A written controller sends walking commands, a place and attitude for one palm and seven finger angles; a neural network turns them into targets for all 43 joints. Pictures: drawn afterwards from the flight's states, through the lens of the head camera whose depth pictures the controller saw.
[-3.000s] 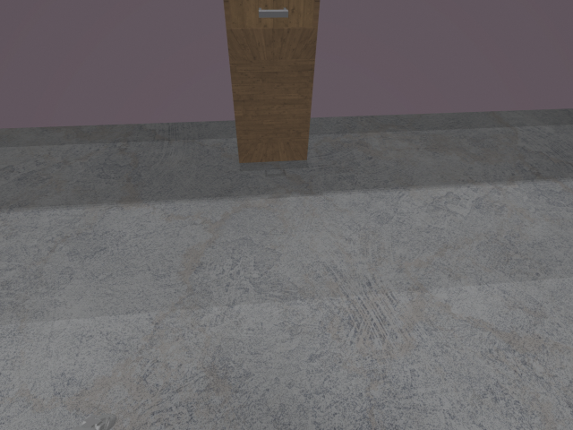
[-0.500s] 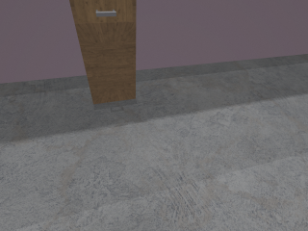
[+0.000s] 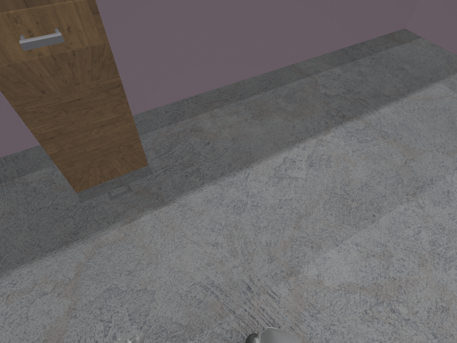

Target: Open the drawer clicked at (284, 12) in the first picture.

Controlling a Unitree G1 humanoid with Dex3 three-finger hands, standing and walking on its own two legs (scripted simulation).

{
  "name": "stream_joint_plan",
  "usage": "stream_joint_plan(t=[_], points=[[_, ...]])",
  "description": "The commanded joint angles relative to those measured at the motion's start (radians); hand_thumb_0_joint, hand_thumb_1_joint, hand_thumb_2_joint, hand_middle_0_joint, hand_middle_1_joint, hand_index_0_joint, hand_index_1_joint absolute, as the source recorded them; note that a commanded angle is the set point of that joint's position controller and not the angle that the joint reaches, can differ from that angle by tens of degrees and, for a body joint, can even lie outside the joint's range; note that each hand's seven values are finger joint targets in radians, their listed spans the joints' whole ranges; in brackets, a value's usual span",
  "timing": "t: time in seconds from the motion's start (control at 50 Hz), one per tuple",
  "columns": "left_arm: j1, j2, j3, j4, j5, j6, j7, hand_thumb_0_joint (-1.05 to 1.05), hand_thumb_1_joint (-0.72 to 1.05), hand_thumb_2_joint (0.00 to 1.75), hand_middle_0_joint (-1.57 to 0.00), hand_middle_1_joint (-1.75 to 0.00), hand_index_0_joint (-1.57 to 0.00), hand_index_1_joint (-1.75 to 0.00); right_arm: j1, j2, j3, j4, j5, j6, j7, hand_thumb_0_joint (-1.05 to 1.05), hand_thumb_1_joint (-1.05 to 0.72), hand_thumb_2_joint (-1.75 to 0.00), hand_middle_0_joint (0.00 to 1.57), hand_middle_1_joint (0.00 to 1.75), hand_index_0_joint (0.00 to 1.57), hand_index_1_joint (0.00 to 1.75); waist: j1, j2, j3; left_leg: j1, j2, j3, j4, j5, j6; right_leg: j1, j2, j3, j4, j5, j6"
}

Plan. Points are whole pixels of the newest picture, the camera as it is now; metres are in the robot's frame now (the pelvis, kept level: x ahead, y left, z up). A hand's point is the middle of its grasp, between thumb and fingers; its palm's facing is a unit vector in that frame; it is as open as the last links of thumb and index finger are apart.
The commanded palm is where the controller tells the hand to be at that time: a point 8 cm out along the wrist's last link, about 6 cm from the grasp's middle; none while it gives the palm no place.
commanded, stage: walk to a spot facing it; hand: left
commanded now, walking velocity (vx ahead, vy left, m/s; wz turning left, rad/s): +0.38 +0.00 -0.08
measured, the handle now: (41, 38) +0.96 +0.56 +0.02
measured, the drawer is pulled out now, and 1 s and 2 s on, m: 0.00 0.00 0.00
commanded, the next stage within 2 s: turn to face it in 0.42 s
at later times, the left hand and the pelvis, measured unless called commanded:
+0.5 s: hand (129, 335) +0.17 +0.20 -0.19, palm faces +0.12 -0.98 -0.14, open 7.3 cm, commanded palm none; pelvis +0.23 +0.03 -0.01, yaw +1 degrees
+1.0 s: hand (144, 228) +0.39 +0.19 -0.14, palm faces +0.24 -0.94 -0.24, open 7.3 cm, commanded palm none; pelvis +0.33 -0.01 +0.01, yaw +13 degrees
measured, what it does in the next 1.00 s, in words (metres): walks ahead: right foot, then left foot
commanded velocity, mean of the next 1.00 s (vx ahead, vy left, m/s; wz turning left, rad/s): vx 0.16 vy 0.00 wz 0.28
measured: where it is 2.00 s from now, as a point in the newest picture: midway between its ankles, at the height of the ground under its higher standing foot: (206, 293)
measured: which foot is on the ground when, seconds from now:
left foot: down 0.00-0.04, up 0.06-0.44, down 0.46-0.84, up 0.86-1.00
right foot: up 0.00-0.00, down 0.02-0.46, up 0.48-0.82, down 0.84-1.00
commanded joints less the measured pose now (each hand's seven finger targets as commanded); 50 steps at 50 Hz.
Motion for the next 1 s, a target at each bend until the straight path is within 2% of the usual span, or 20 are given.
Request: stream_joint_plan(t=[0.0, 0.02, 0.04, 0.08, 0.16, 0.34, 0.4, 0.42, 0.44, 0.46, 0.52, 0.58, 0.72, 0.78, 0.8, 0.82, 0.84, 0.86, 0.9, 0.98], points=[[0.428, 0.210, 0.058, 0.054, 0.003, -0.064, 0.031, 0.00, 0.90, 0.90, -0.20, -0.30, -0.20, -0.30, 0.007, -0.140, -0.031, -0.071, 0.029, -0.014, 0.006, 0.00, -0.90, -0.90, 0.20, 0.30, 0.20, 0.30, 0.237, -0.101, -0.296, -0.480, 0.113, -0.033, 0.690, 0.542, 0.007, 0.738, -0.250, 0.324, -0.125, 0.221, -0.164], [0.472, 0.273, 0.066, 0.077, -0.015, -0.064, 0.035, 0.00, 0.90, 0.90, -0.20, -0.30, -0.20, -0.30, -0.027, -0.119, -0.028, -0.096, 0.031, -0.017, 0.002, 0.00, -0.90, -0.90, 0.20, 0.30, 0.20, 0.30, 0.215, -0.160, -0.334, -0.689, -0.010, -0.110, 0.989, -0.117, -0.020, 0.841, -0.431, 0.629, -0.207, 0.445, -0.278], [0.409, 0.266, 0.066, 0.063, -0.022, -0.057, 0.041, 0.00, 0.90, 0.90, -0.20, -0.30, -0.20, -0.30, -0.091, -0.129, -0.037, -0.106, 0.029, -0.012, 0.000, 0.00, -0.90, -0.90, 0.20, 0.30, 0.20, 0.30, 0.210, -0.066, -0.253, -0.732, 0.045, -0.237, 1.058, -0.068, 0.006, 0.718, -0.426, 0.571, -0.256, 0.338, -0.280], [0.273, 0.161, 0.039, 0.040, -0.021, -0.062, 0.045, 0.00, 0.90, 0.90, -0.20, -0.30, -0.20, -0.30, -0.175, -0.096, -0.044, -0.124, 0.021, 0.006, 0.008, 0.00, -0.90, -0.90, 0.20, 0.30, 0.20, 0.30, 0.142, 0.027, -0.044, -0.725, 0.120, -0.275, 0.997, 0.083, 0.002, 0.410, -0.349, 0.392, -0.327, 0.299, -0.170], [0.202, 0.076, 0.018, 0.023, -0.001, -0.085, 0.049, 0.00, 0.90, 0.90, -0.20, -0.30, -0.20, -0.30, -0.094, -0.044, -0.043, -0.113, 0.002, 0.053, 0.018, 0.00, -0.90, -0.90, 0.20, 0.30, 0.20, 0.30, 0.040, -0.058, 0.026, -0.622, 0.144, -0.249, 0.802, 0.154, -0.028, 0.161, -0.261, 0.162, -0.406, 0.234, -0.101], [0.269, 0.163, 0.023, 0.050, -0.004, -0.081, 0.037, 0.00, 0.90, 0.90, -0.20, -0.30, -0.20, -0.30, -0.372, -0.105, -0.043, -0.233, 0.003, 0.029, 0.058, 0.00, -0.90, -0.90, 0.20, 0.30, 0.20, 0.30, 0.100, -0.118, 0.074, -0.558, 0.087, -0.153, 0.321, 0.266, -0.014, 0.271, -0.234, 0.125, -0.370, 0.206, -0.075], [0.272, 0.177, 0.024, 0.052, -0.008, -0.074, 0.039, 0.00, 0.90, 0.90, -0.20, -0.30, -0.20, -0.30, -0.225, -0.166, -0.057, -0.193, -0.007, 0.016, 0.045, 0.00, -0.90, -0.90, 0.20, 0.30, 0.20, 0.30, 0.017, -0.011, -0.020, -0.276, 0.021, -0.110, 0.169, 0.276, 0.007, 0.269, -0.184, 0.059, -0.078, 0.438, -0.040], [0.292, 0.148, 0.020, 0.042, -0.016, -0.071, 0.035, 0.00, 0.90, 0.90, -0.20, -0.30, -0.20, -0.30, -0.086, -0.254, -0.075, -0.157, -0.018, 0.010, 0.033, 0.00, -0.90, -0.90, 0.20, 0.30, 0.20, 0.30, -0.033, 0.129, -0.130, -0.037, 0.139, -0.272, 0.122, 0.346, 0.057, 0.133, -0.108, 0.007, 0.169, 0.334, 0.010], [0.306, 0.088, 0.009, 0.016, -0.030, -0.071, 0.025, 0.00, 0.90, 0.90, -0.20, -0.30, -0.20, -0.30, 0.024, -0.369, -0.102, -0.135, -0.020, 0.009, 0.022, 0.00, -0.90, -0.90, 0.20, 0.30, 0.20, 0.30, -0.052, 0.378, -0.227, 0.126, 0.405, -0.621, 0.010, 0.465, 0.169, -0.077, 0.029, -0.026, 0.507, -0.251, 0.052], [0.253, 0.120, 0.012, -0.009, -0.021, -0.071, 0.030, 0.00, 0.90, 0.90, -0.20, -0.30, -0.20, -0.30, 0.016, -0.366, -0.092, -0.133, -0.007, 0.017, 0.015, 0.00, -0.90, -0.90, 0.20, 0.30, 0.20, 0.30, -0.047, 0.296, -0.232, 0.104, 0.457, -0.665, -0.052, 0.461, 0.208, -0.136, 0.012, 0.098, 0.667, -0.359, 0.032], [0.177, 0.095, 0.014, 0.002, -0.013, -0.054, 0.024, 0.00, 0.90, 0.90, -0.20, -0.30, -0.20, -0.30, -0.199, -0.239, -0.057, -0.181, -0.003, 0.008, 0.005, 0.00, -0.90, -0.90, 0.20, 0.30, 0.20, 0.30, 0.023, 0.132, -0.021, -0.210, 0.373, -0.461, -0.100, 0.479, 0.158, -0.155, -0.092, 0.142, 0.687, -0.183, 0.052], [0.265, 0.045, 0.002, 0.031, -0.011, -0.025, 0.027, 0.00, 0.90, 0.90, -0.20, -0.30, -0.20, -0.30, -0.282, -0.200, -0.038, -0.181, 0.007, 0.003, 0.001, 0.00, -0.90, -0.90, 0.20, 0.30, 0.20, 0.30, 0.101, 0.134, -0.032, -0.363, 0.256, -0.279, -0.096, 0.632, 0.119, 0.027, -0.097, 0.098, 0.459, -0.147, 0.086], [0.206, 0.055, 0.015, -0.039, -0.013, -0.003, 0.040, 0.00, 0.90, 0.90, -0.20, -0.30, -0.20, -0.30, -0.314, -0.254, -0.069, -0.205, 0.006, 0.049, 0.010, 0.00, -0.90, -0.90, 0.20, 0.30, 0.20, 0.30, 0.099, 0.149, -0.074, -0.373, 0.225, -0.346, -0.038, 0.520, 0.151, 0.128, -0.035, 0.041, 0.123, -0.044, 0.125], [0.249, 0.102, 0.032, -0.044, -0.014, -0.010, 0.046, 0.00, 0.90, 0.90, -0.20, -0.30, -0.20, -0.30, -0.353, -0.257, -0.077, -0.224, 0.010, 0.074, 0.015, 0.00, -0.90, -0.90, 0.20, 0.30, 0.20, 0.30, 0.138, 0.117, -0.077, -0.458, 0.175, -0.362, 0.077, 0.366, 0.094, 0.284, -0.034, 0.045, -0.091, 0.060, 0.125], [0.279, 0.153, 0.040, -0.048, -0.007, -0.021, 0.051, 0.00, 0.90, 0.90, -0.20, -0.30, -0.20, -0.30, -0.346, -0.216, -0.074, -0.235, 0.015, 0.076, 0.020, 0.00, -0.90, -0.90, 0.20, 0.30, 0.20, 0.30, 0.153, -0.024, -0.093, -0.541, 0.091, -0.299, 0.218, 0.215, 0.035, 0.383, -0.143, 0.150, -0.226, 0.104, 0.106], [0.293, 0.264, 0.061, -0.059, 0.006, -0.025, 0.060, 0.00, 0.90, 0.90, -0.20, -0.30, -0.20, -0.30, -0.319, -0.136, -0.061, -0.261, 0.017, 0.080, 0.025, 0.00, -0.90, -0.90, 0.20, 0.30, 0.20, 0.30, 0.153, -0.341, -0.116, -0.696, -0.049, -0.175, 0.495, -0.115, -0.039, 0.455, -0.414, 0.412, -0.326, 0.253, 0.017], [0.292, 0.284, 0.056, -0.076, -0.007, -0.016, 0.059, 0.00, 0.90, 0.90, -0.20, -0.30, -0.20, -0.30, -0.320, -0.183, -0.075, -0.269, 0.011, 0.096, 0.020, 0.00, -0.90, -0.90, 0.20, 0.30, 0.20, 0.30, 0.159, -0.297, -0.136, -0.651, -0.019, -0.272, 0.683, -0.181, -0.034, 0.335, -0.491, 0.439, -0.363, 0.194, -0.059], [0.214, 0.238, 0.052, -0.097, -0.006, -0.015, 0.063, 0.00, 0.90, 0.90, -0.20, -0.30, -0.20, -0.30, -0.319, -0.187, -0.081, -0.259, 0.009, 0.108, 0.024, 0.00, -0.90, -0.90, 0.20, 0.30, 0.20, 0.30, 0.122, -0.195, -0.088, -0.663, 0.006, -0.308, 0.783, -0.098, -0.036, 0.272, -0.449, 0.369, -0.388, 0.092, -0.063], [0.107, 0.186, 0.037, -0.128, -0.011, -0.013, 0.066, 0.00, 0.90, 0.90, -0.20, -0.30, -0.20, -0.30, -0.292, -0.184, -0.081, -0.226, 0.004, 0.120, 0.034, 0.00, -0.90, -0.90, 0.20, 0.30, 0.20, 0.30, 0.074, -0.164, -0.048, -0.658, 0.039, -0.284, 0.860, 0.027, -0.050, 0.228, -0.355, 0.228, -0.365, 0.072, -0.015], [0.127, 0.159, 0.027, -0.124, -0.010, -0.017, 0.067, 0.00, 0.90, 0.90, -0.20, -0.30, -0.20, -0.30, -0.299, -0.174, -0.079, -0.227, 0.007, 0.130, 0.042, 0.00, -0.90, -0.90, 0.20, 0.30, 0.20, 0.30, 0.078, -0.138, -0.053, -0.653, 0.042, -0.258, 0.814, 0.097, -0.073, 0.268, -0.321, 0.084, -0.345, 0.174, -0.021]])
